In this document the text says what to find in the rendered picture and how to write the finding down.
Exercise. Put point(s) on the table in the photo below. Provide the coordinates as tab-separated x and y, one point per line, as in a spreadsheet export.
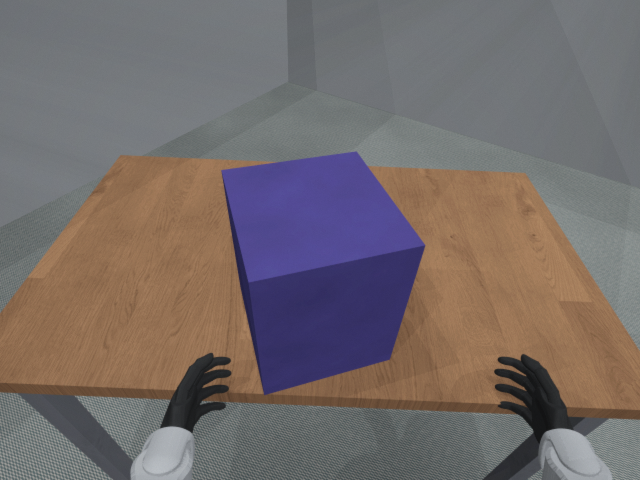
143	281

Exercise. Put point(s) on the left robot hand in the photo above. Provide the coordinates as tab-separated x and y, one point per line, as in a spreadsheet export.
184	409

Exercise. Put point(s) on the right robot forearm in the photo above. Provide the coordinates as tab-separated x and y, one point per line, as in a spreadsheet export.
565	454

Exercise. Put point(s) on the carton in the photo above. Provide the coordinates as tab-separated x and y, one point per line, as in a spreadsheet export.
326	264

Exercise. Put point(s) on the left robot forearm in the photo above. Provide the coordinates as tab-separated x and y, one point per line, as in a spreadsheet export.
168	454

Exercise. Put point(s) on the right robot hand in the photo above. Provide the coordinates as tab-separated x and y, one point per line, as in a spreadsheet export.
546	410

